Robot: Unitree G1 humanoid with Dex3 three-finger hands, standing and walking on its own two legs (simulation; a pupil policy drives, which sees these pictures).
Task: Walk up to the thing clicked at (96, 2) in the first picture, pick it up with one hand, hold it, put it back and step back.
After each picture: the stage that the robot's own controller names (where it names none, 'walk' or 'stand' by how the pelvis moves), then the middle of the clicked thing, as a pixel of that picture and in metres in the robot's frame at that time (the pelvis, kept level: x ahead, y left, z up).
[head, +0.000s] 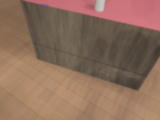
stand; (100, 1) +1.04 -0.11 -0.04
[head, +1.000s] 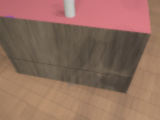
walk; (69, 6) +0.92 +0.15 -0.02
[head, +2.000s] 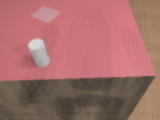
walk; (39, 53) +0.51 +0.22 -0.02
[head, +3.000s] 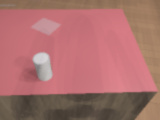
stand; (43, 67) +0.46 +0.18 -0.04
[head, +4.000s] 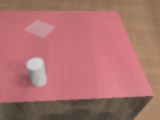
stand; (37, 72) +0.43 +0.20 -0.04
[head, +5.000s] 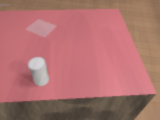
stand; (39, 72) +0.44 +0.19 -0.04
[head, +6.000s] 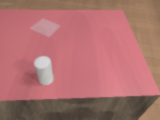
stand; (44, 71) +0.44 +0.17 -0.04
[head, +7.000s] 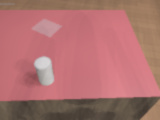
stand; (44, 71) +0.44 +0.17 -0.04
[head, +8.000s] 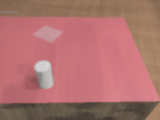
rise first; (44, 75) +0.44 +0.18 -0.04
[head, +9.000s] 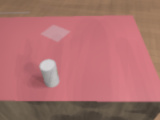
go down; (50, 73) +0.44 +0.18 -0.04
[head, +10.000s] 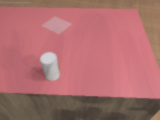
go down; (50, 66) +0.46 +0.17 -0.03
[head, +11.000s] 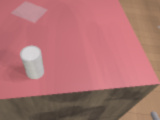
go down; (33, 63) +0.43 +0.16 +0.00
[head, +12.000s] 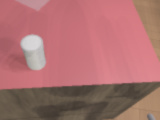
close in; (34, 53) +0.44 +0.16 +0.02
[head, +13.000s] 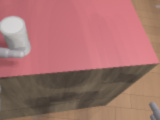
close; (16, 38) +0.47 +0.18 +0.05
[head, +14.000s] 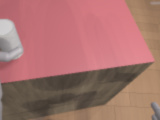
lift; (8, 40) +0.47 +0.19 +0.05
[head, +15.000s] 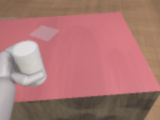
lift; (30, 64) +0.33 +0.15 +0.18
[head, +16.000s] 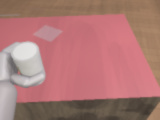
hold; (30, 65) +0.32 +0.16 +0.17
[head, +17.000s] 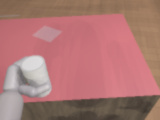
hold; (37, 77) +0.32 +0.14 +0.12
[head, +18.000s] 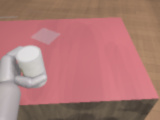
crouch; (32, 67) +0.33 +0.16 +0.15
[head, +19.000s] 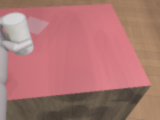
crouch; (19, 35) +0.44 +0.19 +0.16
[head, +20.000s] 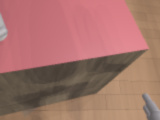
lower; out of the picture +0.51 +0.20 +0.06
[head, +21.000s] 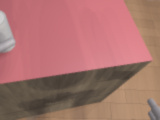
lower; out of the picture +0.49 +0.20 +0.05
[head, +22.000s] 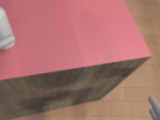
lower; out of the picture +0.50 +0.20 +0.06
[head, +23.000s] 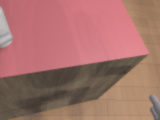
lower; out of the picture +0.50 +0.20 +0.06
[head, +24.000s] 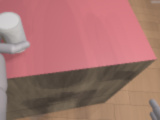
open; (13, 34) +0.48 +0.18 +0.06
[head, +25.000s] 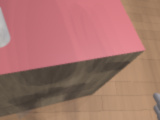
rise; out of the picture +0.49 +0.19 +0.06
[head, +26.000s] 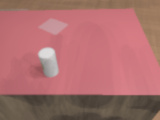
sink last; (49, 62) +0.47 +0.18 +0.01
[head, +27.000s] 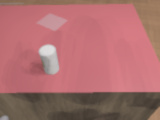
stand; (49, 60) +0.47 +0.17 +0.00
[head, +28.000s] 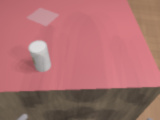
stand; (40, 56) +0.47 +0.18 +0.01
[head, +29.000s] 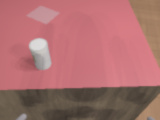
stand; (41, 54) +0.47 +0.18 +0.02
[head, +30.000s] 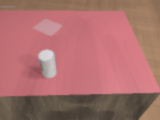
stand; (47, 64) +0.48 +0.17 -0.03
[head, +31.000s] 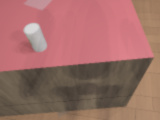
walk; (36, 38) +0.55 +0.24 -0.02
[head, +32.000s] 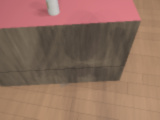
walk; (52, 3) +0.85 +0.22 -0.02
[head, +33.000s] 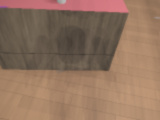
stand; out of the picture +1.13 +0.15 -0.03
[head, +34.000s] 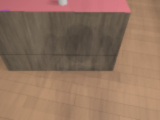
stand; out of the picture +1.12 +0.17 -0.04
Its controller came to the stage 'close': yes
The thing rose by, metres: 0.21
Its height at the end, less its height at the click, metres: +0.00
